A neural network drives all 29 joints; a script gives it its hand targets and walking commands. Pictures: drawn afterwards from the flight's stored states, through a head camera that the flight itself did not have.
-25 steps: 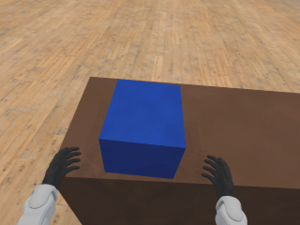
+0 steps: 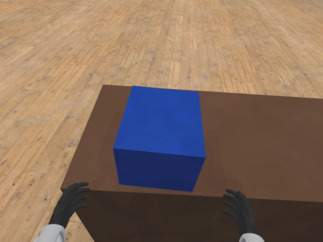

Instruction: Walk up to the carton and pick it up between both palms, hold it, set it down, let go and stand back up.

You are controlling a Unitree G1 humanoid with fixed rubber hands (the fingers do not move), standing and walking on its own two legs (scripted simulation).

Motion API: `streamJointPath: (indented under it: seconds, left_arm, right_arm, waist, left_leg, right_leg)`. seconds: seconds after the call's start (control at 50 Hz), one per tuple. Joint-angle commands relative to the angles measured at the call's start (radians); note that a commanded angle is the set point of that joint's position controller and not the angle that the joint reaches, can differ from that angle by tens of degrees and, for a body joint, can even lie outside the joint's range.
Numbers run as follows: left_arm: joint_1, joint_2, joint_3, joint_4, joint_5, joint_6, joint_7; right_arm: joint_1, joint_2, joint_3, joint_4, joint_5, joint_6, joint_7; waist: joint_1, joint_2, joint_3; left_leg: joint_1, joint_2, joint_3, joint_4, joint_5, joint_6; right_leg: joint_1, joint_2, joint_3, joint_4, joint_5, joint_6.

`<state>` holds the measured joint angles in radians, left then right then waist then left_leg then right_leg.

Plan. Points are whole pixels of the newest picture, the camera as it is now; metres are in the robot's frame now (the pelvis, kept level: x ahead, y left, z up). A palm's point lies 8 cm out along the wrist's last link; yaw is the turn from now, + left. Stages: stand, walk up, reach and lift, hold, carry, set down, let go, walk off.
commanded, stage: set down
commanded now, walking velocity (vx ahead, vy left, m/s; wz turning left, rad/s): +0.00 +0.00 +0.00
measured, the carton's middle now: (160, 136) +0.48 +0.00 -0.03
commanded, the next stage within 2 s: let go in 1.42 s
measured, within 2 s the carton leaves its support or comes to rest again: neither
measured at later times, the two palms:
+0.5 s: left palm (63, 234) +0.18 +0.23 -0.05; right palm (251, 239) +0.18 -0.22 -0.06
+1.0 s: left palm out of the picture +0.16 +0.21 -0.07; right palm out of the picture +0.15 -0.24 -0.08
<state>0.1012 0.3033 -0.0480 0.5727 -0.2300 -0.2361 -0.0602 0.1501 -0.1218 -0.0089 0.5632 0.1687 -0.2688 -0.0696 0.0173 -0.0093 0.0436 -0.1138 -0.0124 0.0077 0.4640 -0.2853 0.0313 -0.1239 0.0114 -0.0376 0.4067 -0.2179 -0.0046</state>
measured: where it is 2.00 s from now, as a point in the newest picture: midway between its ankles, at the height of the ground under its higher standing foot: outside the picture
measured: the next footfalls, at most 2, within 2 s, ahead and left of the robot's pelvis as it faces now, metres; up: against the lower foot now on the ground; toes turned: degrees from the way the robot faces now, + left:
none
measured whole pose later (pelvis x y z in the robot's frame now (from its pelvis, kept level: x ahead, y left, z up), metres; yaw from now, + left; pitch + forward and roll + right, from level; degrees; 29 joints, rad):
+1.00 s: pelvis +0.00 -0.02 +0.00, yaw -1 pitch -4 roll +0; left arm 0.18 0.23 -0.02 0.54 -0.04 0.11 -0.01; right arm 0.19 -0.16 -0.04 0.72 -0.02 -0.18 0.00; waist 0.02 0.00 0.07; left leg -0.06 0.01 0.03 0.39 -0.25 0.01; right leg -0.09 0.03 -0.02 0.36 -0.20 -0.03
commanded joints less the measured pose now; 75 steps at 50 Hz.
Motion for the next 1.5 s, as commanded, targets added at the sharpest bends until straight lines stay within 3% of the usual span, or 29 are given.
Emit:
streamJointPath:
  seconds: [0.0,0.26,0.5,0.74,0.96,1.24,1.48]
  left_arm:
    - [-0.103,0.12,0.065,-0.157,0.033,0.007,0.001]
    - [0.035,0.103,0.096,-0.188,0.09,0.115,-0.013]
    - [0.022,0.066,0.082,-0.181,0.139,0.221,0.011]
    - [0.005,0.029,0.07,-0.153,0.185,0.291,0.048]
    - [-0.004,0.015,0.062,-0.143,0.191,0.327,0.064]
    - [0.004,-0.01,0.058,-0.174,0.219,0.349,0.088]
    - [0.0,-0.02,0.059,-0.172,0.217,0.348,0.096]
  right_arm:
    - [-0.089,-0.083,-0.026,-0.127,-0.022,-0.039,-0.002]
    - [0.014,-0.098,-0.006,-0.08,-0.052,-0.043,-0.001]
    - [-0.01,-0.105,-0.019,-0.067,-0.111,0.031,0.023]
    - [-0.02,-0.116,-0.044,0.018,-0.166,0.056,0.053]
    - [-0.037,-0.139,-0.062,0.038,-0.191,0.05,0.073]
    - [-0.027,-0.151,-0.067,0.053,-0.196,0.052,0.096]
    - [-0.04,-0.154,-0.078,0.055,-0.199,0.034,0.102]
  waist:
    - [0.002,0.068,-0.104]
    - [0.005,0.045,-0.096]
    - [0.012,0.027,-0.023]
    - [0.0,0.044,-0.064]
    - [-0.001,-0.009,-0.062]
    - [-0.015,0.037,-0.039]
    - [-0.015,0.022,-0.073]
  left_leg:
    - [-0.021,0.034,-0.017,-0.083,0.275,-0.086]
    - [0.085,0.026,0.017,-0.073,0.429,-0.085]
    - [0.051,0.032,0.042,-0.12,0.306,-0.066]
    - [0.031,0.026,0.06,-0.126,0.25,-0.057]
    - [0.017,0.027,0.061,-0.115,0.231,-0.052]
    - [-0.003,0.035,0.056,-0.11,0.221,-0.06]
    - [0.001,0.038,0.055,-0.091,0.255,-0.066]
  right_leg:
    - [0.068,-0.018,0.045,-0.07,0.068,-0.042]
    - [0.089,-0.008,0.032,-0.105,0.211,-0.029]
    - [0.076,-0.01,0.026,-0.126,0.134,-0.022]
    - [0.07,-0.017,0.021,-0.115,0.112,-0.018]
    - [0.068,-0.017,0.02,-0.099,0.12,-0.014]
    - [0.074,-0.009,0.026,-0.086,0.124,-0.022]
    - [0.074,0.001,0.019,-0.07,0.147,-0.023]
